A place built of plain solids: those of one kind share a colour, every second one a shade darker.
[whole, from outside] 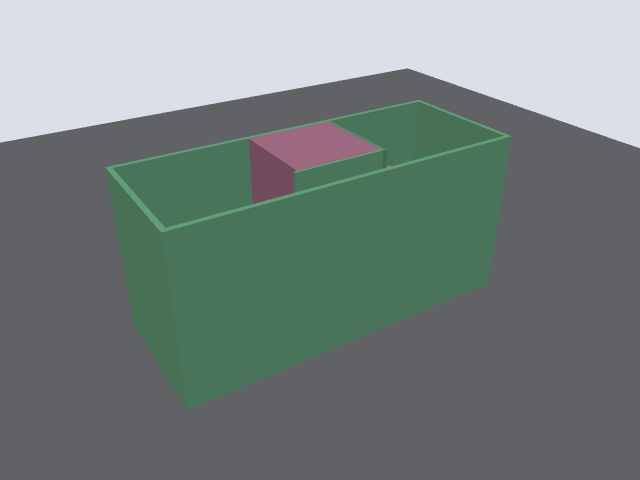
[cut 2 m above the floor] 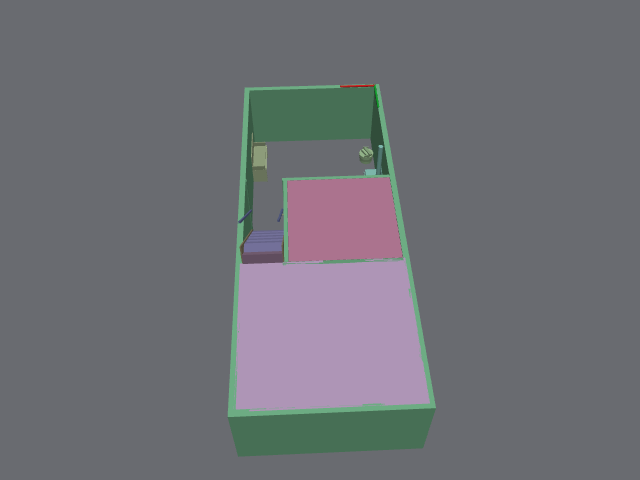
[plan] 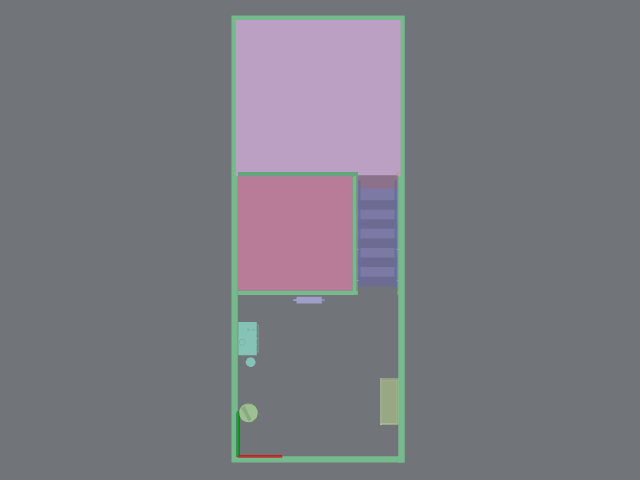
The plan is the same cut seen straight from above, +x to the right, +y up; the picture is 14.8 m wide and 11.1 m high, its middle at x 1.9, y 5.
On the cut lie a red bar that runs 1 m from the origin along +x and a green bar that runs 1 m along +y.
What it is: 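A farmhouse's boxed stair, a dwelling of no particular year; the kitchen below, the upper room 2.46 m above it, and between them a joiner's timber flight of 12 risers of about 0.205 m on goings of about 0.221 m, 0.90 m clear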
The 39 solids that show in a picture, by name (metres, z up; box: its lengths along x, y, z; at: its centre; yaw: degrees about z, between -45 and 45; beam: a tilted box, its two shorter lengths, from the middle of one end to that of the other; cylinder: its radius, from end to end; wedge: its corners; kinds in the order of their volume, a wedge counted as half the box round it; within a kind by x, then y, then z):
{
 "beside_box_1": {"box": [2.65, 2.65, 5.07], "at": [1.32, 5.15, 2.48]},
 "upper_1": {"box": [3.81, 3.62, 2.51], "at": [1.85, 8.28, 1.21]},
 "wall_1": {"box": [0.15, 10.34, 5.07], "at": [-0.07, 5.02, 2.48]},
 "wall_2": {"box": [2.78, 0.1, 2.57], "at": [1.39, 3.78, 1.24]},
 "wall_3": {"box": [2.78, 0.1, 5.07], "at": [1.39, 6.53, 2.48]},
 "wall_4": {"box": [4.01, 0.15, 5.07], "at": [1.85, -0.07, 2.48]},
 "wall_5": {"box": [4.01, 0.15, 5.07], "at": [1.85, 10.12, 2.48]},
 "wall_6": {"box": [0.1, 2.85, 5.07], "at": [2.7, 5.15, 2.48]},
 "wall_7": {"box": [0.032, 0.1, 2.57], "at": [3.69, 3.78, 1.24]},
 "wall_8": {"box": [0.15, 10.34, 5.07], "at": [3.79, 5.02, 2.48]},
 "carriage_1": {"wedge": [[2.77, 3.99, -0.05], [2.77, 3.99, 0.0], [2.77, 6.5, -0.05], [2.77, 6.5, 2.33], [3.68, 3.99, -0.05], [3.68, 3.99, 0.0], [3.68, 6.5, -0.05], [3.68, 6.5, 2.33]]},
 "rail_1": {"wedge": [[2.79, 3.91, 0.98], [2.79, 3.91, 1.04], [2.79, 6.38, 3.28], [2.79, 6.38, 3.34], [2.83, 3.91, 0.98], [2.83, 3.91, 1.04], [2.83, 6.38, 3.28], [2.83, 6.38, 3.34]]},
 "rail_2": {"wedge": [[3.62, 3.91, 0.98], [3.62, 3.91, 1.04], [3.62, 6.38, 3.28], [3.62, 6.38, 3.34], [3.67, 3.91, 0.98], [3.67, 3.91, 1.04], [3.67, 6.38, 3.28], [3.67, 6.38, 3.34]]},
 "string_1": {"wedge": [[2.75, 3.83, -0.05], [2.75, 3.83, 0.15], [2.75, 6.47, -0.05], [2.75, 6.47, 2.61], [2.78, 3.83, -0.05], [2.78, 3.83, 0.15], [2.78, 6.47, -0.05], [2.78, 6.47, 2.61]]},
 "string_2": {"wedge": [[3.68, 3.83, -0.05], [3.68, 3.83, 0.15], [3.68, 6.47, -0.05], [3.68, 6.47, 2.61], [3.71, 3.83, -0.05], [3.71, 3.83, 0.15], [3.71, 6.47, -0.05], [3.71, 6.47, 2.61]]},
 "tread_1": {"wedge": [[2.77, 3.93, 0.14], [2.77, 3.93, 0.2], [2.77, 4.21, 0.14], [2.77, 4.21, 0.2], [3.69, 3.93, 0.14], [3.69, 3.93, 0.2], [3.69, 4.21, 0.14], [3.69, 4.21, 0.2]]},
 "tread_2": {"wedge": [[2.77, 4.15, 0.35], [2.77, 4.15, 0.4], [2.77, 4.43, 0.35], [2.77, 4.43, 0.41], [3.69, 4.15, 0.35], [3.69, 4.15, 0.4], [3.69, 4.43, 0.35], [3.69, 4.43, 0.41]]},
 "tread_3": {"wedge": [[2.77, 4.37, 0.61], [2.77, 4.38, 0.56], [2.77, 4.65, 0.56], [2.77, 4.65, 0.61], [3.69, 4.37, 0.61], [3.69, 4.38, 0.56], [3.69, 4.65, 0.56], [3.69, 4.65, 0.61]]},
 "tread_4": {"wedge": [[2.77, 4.59, 0.82], [2.77, 4.6, 0.76], [2.77, 4.87, 0.76], [2.77, 4.87, 0.82], [3.69, 4.59, 0.82], [3.69, 4.6, 0.76], [3.69, 4.87, 0.76], [3.69, 4.87, 0.82]]},
 "tread_5": {"wedge": [[2.77, 4.82, 0.97], [2.77, 4.82, 1.02], [2.77, 5.09, 0.97], [2.77, 5.09, 1.02], [3.69, 4.82, 0.97], [3.69, 4.82, 1.02], [3.69, 5.09, 0.97], [3.69, 5.09, 1.02]]},
 "tread_6": {"wedge": [[2.77, 5.04, 1.17], [2.77, 5.04, 1.23], [2.77, 5.31, 1.17], [2.77, 5.31, 1.23], [3.69, 5.04, 1.17], [3.69, 5.04, 1.23], [3.69, 5.31, 1.17], [3.69, 5.31, 1.23]]},
 "tread_7": {"wedge": [[2.77, 5.26, 1.38], [2.77, 5.26, 1.43], [2.77, 5.54, 1.38], [2.77, 5.54, 1.43], [3.69, 5.26, 1.38], [3.69, 5.26, 1.43], [3.69, 5.54, 1.38], [3.69, 5.54, 1.43]]},
 "tread_8": {"wedge": [[2.77, 5.48, 1.58], [2.77, 5.48, 1.64], [2.77, 5.76, 1.58], [2.77, 5.76, 1.64], [3.69, 5.48, 1.58], [3.69, 5.48, 1.64], [3.69, 5.76, 1.58], [3.69, 5.76, 1.64]]},
 "tread_9": {"wedge": [[2.77, 5.7, 1.79], [2.77, 5.7, 1.84], [2.77, 5.98, 1.79], [2.77, 5.98, 1.84], [3.69, 5.7, 1.79], [3.69, 5.7, 1.84], [3.69, 5.98, 1.79], [3.69, 5.98, 1.84]]},
 "tread_10": {"wedge": [[2.77, 5.92, 1.99], [2.77, 5.92, 2.04], [2.77, 6.2, 1.99], [2.77, 6.2, 2.05], [3.69, 5.92, 1.99], [3.69, 5.92, 2.04], [3.69, 6.2, 1.99], [3.69, 6.2, 2.05]]},
 "radiator_1": {"box": [0.59, 0.16, 0.73], "at": [1.65, 3.61, 0.46]},
 "kitchen_range_1": {"cylinder": 0.06, "from": [0.1, 2.64, 0.88], "to": [0.1, 2.64, 2.05]},
 "kitchen_range_2": {"box": [0.44, 0.77, 0.035], "at": [0.22, 2.72, 0.86]},
 "kitchen_range_3": {"cylinder": 0.1, "from": [0.25, 2.93, 0.88], "to": [0.25, 2.93, 1.01]},
 "kitchen_range_4": {"cylinder": 0.11, "from": [0.3, 2.17, 0.0], "to": [0.3, 2.17, 0.28]},
 "boot_bench_1": {"box": [0.41, 1.02, 0.028], "at": [3.49, 1.26, 0.45]},
 "boot_bench_2": {"box": [0.36, 1.0, 0.044], "at": [3.49, 1.26, 0.48]},
 "boot_bench_3": {"box": [0.42, 0.03, 0.53], "at": [3.5, 1.79, 0.21]},
 "boot_bench_4": {"box": [0.38, 0.03, 0.17], "at": [3.52, 0.74, 0.55]},
 "boot_bench_5": {"box": [0.38, 0.03, 0.17], "at": [3.52, 1.79, 0.55]},
 "boot_bench_6": {"box": [0.032, 1.08, 0.05], "at": [3.69, 1.26, 0.97]},
 "log_basket_1": {"box": [0.09, 0.36, 0.09], "at": [0.2, 0.99, 0.33], "yaw": 27.5},
 "log_basket_2": {"cylinder": 0.22, "from": [0.24, 1.0, 0.2], "to": [0.24, 1.0, 0.3]},
 "log_basket_3": {"box": [0.08, 0.31, 0.08], "at": [0.29, 1.02, 0.33], "yaw": 27.5}
}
